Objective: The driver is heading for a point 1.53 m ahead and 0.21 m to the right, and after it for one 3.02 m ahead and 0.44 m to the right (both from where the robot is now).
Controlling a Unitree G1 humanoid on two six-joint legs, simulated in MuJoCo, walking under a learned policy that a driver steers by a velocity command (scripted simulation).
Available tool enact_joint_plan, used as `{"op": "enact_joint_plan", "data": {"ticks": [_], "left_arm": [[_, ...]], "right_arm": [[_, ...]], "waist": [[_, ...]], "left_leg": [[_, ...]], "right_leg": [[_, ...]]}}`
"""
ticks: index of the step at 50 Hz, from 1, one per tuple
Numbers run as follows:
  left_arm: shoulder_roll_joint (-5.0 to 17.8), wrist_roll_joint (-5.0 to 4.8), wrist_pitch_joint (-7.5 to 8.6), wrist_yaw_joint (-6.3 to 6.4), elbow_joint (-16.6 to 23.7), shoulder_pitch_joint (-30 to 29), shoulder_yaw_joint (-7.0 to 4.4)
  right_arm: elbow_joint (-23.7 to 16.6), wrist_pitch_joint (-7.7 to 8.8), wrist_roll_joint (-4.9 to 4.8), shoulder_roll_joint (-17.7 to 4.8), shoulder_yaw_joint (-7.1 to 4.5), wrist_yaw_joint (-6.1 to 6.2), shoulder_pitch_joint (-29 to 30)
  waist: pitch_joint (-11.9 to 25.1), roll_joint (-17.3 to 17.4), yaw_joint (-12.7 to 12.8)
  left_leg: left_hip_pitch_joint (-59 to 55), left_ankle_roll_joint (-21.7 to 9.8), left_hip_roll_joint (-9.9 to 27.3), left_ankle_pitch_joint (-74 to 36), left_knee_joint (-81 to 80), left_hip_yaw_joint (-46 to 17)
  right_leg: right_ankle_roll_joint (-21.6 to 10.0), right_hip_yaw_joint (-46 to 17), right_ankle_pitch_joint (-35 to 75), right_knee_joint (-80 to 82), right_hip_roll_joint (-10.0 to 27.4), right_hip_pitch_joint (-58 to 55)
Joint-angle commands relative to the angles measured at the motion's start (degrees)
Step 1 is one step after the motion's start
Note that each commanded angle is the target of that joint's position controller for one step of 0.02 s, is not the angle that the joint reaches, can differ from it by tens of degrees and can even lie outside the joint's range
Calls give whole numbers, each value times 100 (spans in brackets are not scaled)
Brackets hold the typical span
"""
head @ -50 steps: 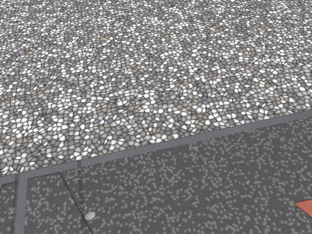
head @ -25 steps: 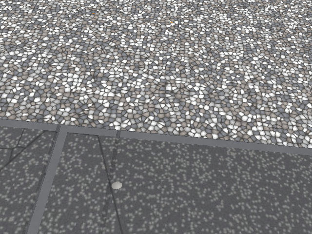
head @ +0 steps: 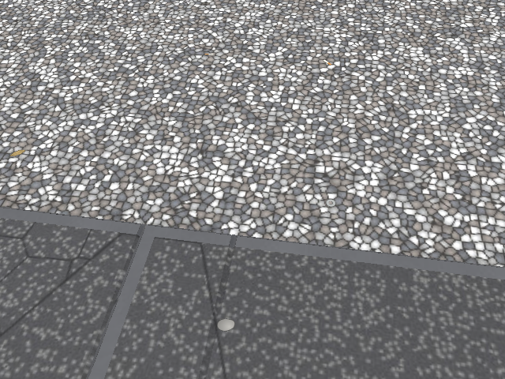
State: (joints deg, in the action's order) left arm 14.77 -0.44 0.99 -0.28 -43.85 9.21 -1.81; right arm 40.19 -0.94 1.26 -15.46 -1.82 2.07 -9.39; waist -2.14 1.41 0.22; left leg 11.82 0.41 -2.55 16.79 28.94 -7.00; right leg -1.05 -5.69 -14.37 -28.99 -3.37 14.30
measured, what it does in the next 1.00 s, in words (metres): walks ahead: right foot, then left foot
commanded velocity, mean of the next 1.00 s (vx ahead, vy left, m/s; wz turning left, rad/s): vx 0.23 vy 0.00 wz -0.17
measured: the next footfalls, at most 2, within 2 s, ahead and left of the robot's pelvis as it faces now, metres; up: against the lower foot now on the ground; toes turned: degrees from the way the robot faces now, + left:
right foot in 0.48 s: +0.00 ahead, -0.14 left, +0.00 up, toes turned -19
left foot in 1.00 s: +0.41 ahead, -0.03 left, +0.00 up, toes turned -9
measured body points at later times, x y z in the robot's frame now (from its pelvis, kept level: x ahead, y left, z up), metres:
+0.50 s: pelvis +0.00 -0.04 -0.01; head +0.03 -0.06 +0.43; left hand +0.24 +0.18 -0.09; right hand +0.03 -0.35 -0.12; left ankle -0.02 +0.12 -0.73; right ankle -0.03 -0.13 -0.74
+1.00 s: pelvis +0.23 -0.10 -0.03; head +0.26 -0.11 +0.42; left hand +0.25 +0.16 -0.15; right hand +0.39 -0.37 -0.11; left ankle +0.37 -0.03 -0.74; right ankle -0.03 -0.13 -0.73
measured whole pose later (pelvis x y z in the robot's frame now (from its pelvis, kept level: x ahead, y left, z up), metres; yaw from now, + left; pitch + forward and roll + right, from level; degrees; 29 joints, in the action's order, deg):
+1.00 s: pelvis +0.23 -0.10 -0.03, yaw -10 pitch +3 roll +2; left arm 15.7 6.5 5.0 -4.9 -49.6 27.4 0.2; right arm 37.8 2.4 2.5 -14.6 -0.5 -4.4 -5.5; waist 0.7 -0.7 1.7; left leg 31.5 -5.9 -2.6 4.7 33.5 3.2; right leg -1.1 8.7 -26.7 -12.2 0.7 -14.0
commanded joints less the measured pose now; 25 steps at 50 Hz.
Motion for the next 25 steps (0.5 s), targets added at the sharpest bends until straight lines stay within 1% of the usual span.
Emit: {"op": "enact_joint_plan", "data": {"ticks": [1,3,5,6,7,8,9,10,11,12,13,14,15,16,17,19,20,21,22,23,24,25], "left_arm": [[1172,-66,-1,107,504,-308,-318],[1182,-82,-87,140,595,-322,-345],[1167,-103,-170,158,725,-417,-365],[1142,-116,-201,160,799,-470,-370],[1092,-131,-219,153,867,-491,-365],[1031,-139,-232,137,901,-458,-353],[959,-109,-235,110,917,-358,-341],[1032,-72,-236,83,928,-331,-392],[1196,-65,-242,54,914,-278,-479],[1127,-111,-286,32,866,-185,-490],[930,-124,-326,18,865,-203,-423],[810,-117,-340,9,921,-373,-374],[724,-117,-345,-25,988,-437,-331],[688,-124,-345,-73,1058,-469,-305],[664,-137,-347,-122,1133,-528,-276],[742,-160,-361,-175,1237,-568,-283],[805,-160,-362,-187,1257,-509,-305],[833,-152,-350,-192,1220,-330,-328],[848,-140,-329,-182,1082,31,-362],[994,-155,-301,-136,859,580,-456],[1346,-194,-252,-77,696,1332,-607],[2218,-84,-77,-80,871,1600,-744]], "right_arm": [[-361,134,-50,-677,-288,50,-55],[-354,166,-73,-631,-319,24,-124],[-326,189,-79,-657,-369,-9,-247],[-312,192,-77,-720,-406,-22,-316],[-308,182,-68,-836,-453,-29,-372],[-323,164,-43,-972,-497,-22,-423],[-335,160,10,-1104,-531,-12,-503],[-446,183,32,-1026,-493,27,-384],[-531,200,13,-936,-436,56,-290],[-579,200,-42,-903,-421,82,-64],[-562,195,-103,-974,-445,81,62],[-536,176,-115,-1063,-476,90,-4],[-505,129,-100,-1129,-499,95,-67],[-503,83,-92,-1154,-515,97,-77],[-502,49,-105,-1198,-538,88,-158],[-464,48,-180,-1305,-575,27,-269],[-439,78,-222,-1340,-582,-16,-317],[-426,115,-273,-1344,-577,-59,-270],[-411,151,-309,-1275,-552,-93,-197],[-364,195,-268,-1030,-476,-128,-299],[-423,249,-129,-648,-349,-167,-195],[-1058,382,-34,-351,-225,-170,351]], "waist": [[476,-945,-74],[569,-867,-67],[632,-659,-92],[643,-445,-94],[616,-77,-70],[504,394,-67],[450,930,-87],[482,1178,-129],[424,657,-82],[346,291,59],[206,242,67],[176,361,-71],[215,486,-142],[311,595,-175],[463,665,-263],[510,775,-348],[480,800,-331],[439,769,-211],[426,694,-20],[532,414,152],[660,-538,462],[702,-1981,519]], "left_leg": [[217,102,21,-243,194,237],[215,70,14,-241,224,292],[5,-19,91,-472,100,285],[-176,-112,219,-711,-45,199],[-373,-284,478,-981,-290,-52],[-617,-599,960,-1453,-560,-497],[-885,-1115,1767,-2229,-825,-1203],[-909,-1681,2554,-3116,-931,-1729],[-759,-1841,2710,-3523,-898,-1640],[-686,-1627,2457,-3404,-807,-1155],[-696,-1386,2146,-3229,-805,-690],[-809,-1306,1983,-3281,-820,-402],[-830,-1286,1859,-3397,-798,-141],[-804,-1256,1769,-3422,-755,106],[-783,-1230,1767,-2901,-850,260],[-560,-1177,1824,-1510,-1022,343],[-446,-1139,1872,-781,-1064,332],[-268,-1052,1869,-163,-996,396],[67,-924,1797,294,-759,561],[571,-737,1591,624,-142,861],[1613,-323,1189,891,1618,1436],[3823,90,114,2155,3493,1153]], "right_leg": [[-793,-1698,1484,635,1132,-341],[-859,-1852,1745,491,1105,-323],[-772,-1798,1794,280,929,-96],[-645,-1622,1643,87,745,125],[-455,-1294,1320,-254,475,445],[-208,-824,726,-763,154,973],[27,-313,-301,-1461,-136,1529],[194,-55,-2107,-2785,-51,1909],[312,-114,-2286,-3703,175,2055],[385,-122,-2017,-3826,340,2055],[458,-7,-1633,-3460,447,2129],[535,160,-1338,-3224,495,2160],[598,340,-1209,-2972,502,2013],[610,485,-1122,-2620,516,1733],[571,636,-1029,-2226,523,1462],[432,877,-972,-1585,478,988],[327,979,-901,-1271,430,790],[192,1099,-647,-805,354,471],[56,1256,-375,-295,206,-94],[-101,1248,-436,-52,31,-944],[-460,83,-586,366,657,-1998],[-1791,-3632,-1538,1332,2300,-2583]]}}
Velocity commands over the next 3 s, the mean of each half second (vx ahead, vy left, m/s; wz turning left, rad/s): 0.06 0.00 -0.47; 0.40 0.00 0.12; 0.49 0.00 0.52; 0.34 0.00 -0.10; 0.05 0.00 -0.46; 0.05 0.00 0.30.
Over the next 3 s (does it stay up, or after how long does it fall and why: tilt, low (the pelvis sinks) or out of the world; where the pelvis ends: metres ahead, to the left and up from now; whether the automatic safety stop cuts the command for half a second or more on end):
stays up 0.79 -0.09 0.00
